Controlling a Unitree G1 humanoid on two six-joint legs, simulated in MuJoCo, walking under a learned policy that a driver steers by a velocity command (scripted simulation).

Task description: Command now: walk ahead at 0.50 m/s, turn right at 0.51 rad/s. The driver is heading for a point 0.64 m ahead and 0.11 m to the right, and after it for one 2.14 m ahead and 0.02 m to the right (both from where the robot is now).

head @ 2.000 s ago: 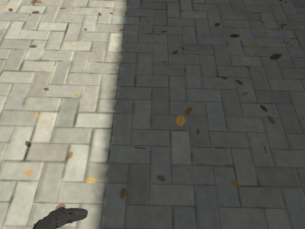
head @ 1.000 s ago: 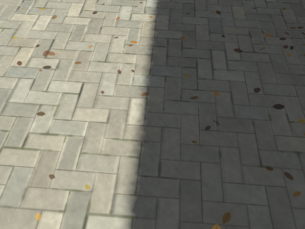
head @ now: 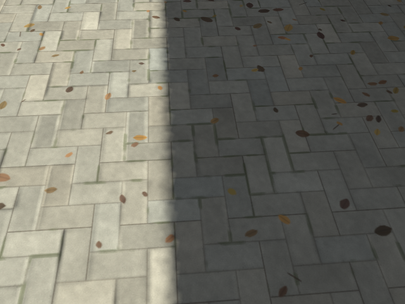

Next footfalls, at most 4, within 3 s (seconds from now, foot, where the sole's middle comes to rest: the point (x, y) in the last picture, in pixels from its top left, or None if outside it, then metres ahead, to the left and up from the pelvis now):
0.20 right None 0.25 -0.10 -0.78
0.76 left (217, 267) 0.61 -0.05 -0.78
1.28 right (278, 212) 0.83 -0.29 -0.78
1.80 left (210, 162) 1.07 -0.04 -0.78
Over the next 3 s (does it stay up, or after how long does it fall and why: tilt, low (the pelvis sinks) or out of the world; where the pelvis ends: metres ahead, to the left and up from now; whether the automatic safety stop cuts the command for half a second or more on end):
stays up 1.61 -0.01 -0.01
